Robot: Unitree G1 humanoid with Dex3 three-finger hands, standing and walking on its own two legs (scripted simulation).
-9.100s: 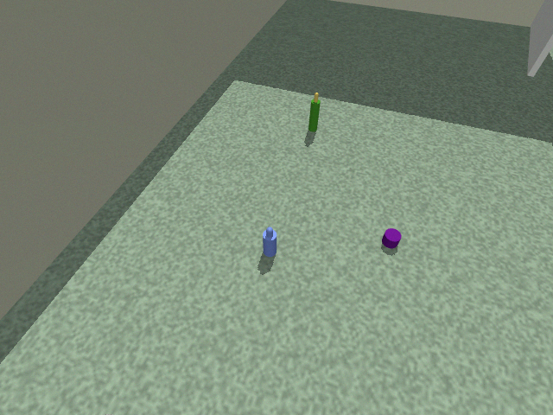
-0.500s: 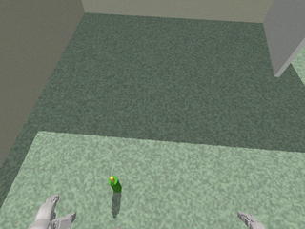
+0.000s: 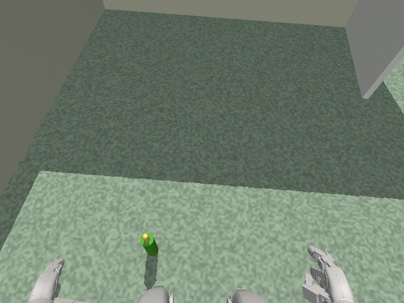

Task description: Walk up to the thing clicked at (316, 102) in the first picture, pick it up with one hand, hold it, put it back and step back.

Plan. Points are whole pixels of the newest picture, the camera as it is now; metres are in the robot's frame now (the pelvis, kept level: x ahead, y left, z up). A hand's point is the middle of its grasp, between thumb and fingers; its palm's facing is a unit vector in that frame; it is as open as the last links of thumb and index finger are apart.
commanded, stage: go down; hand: left
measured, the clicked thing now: (149, 243) +0.37 +0.19 -0.60
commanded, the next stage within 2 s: none
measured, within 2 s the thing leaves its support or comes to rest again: neither
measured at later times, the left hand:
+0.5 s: hand out of the picture +0.14 +0.27 -0.14, palm faces +0.09 -0.94 -0.32, open 17.3 cm
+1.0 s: hand (71, 262) +0.24 +0.33 -0.24, palm faces +0.12 -0.98 -0.18, open 17.5 cm
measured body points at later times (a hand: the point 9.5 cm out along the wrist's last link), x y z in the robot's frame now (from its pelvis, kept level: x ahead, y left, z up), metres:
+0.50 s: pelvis -0.01 +0.00 -0.04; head +0.07 +0.02 +0.40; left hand +0.13 +0.32 -0.12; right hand +0.15 -0.25 -0.12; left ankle +0.00 +0.12 -0.69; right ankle -0.02 -0.14 -0.69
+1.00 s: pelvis -0.06 -0.01 -0.17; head +0.11 +0.02 +0.25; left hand +0.23 +0.38 -0.22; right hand +0.10 -0.28 -0.27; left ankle +0.00 +0.12 -0.69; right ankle -0.02 -0.14 -0.69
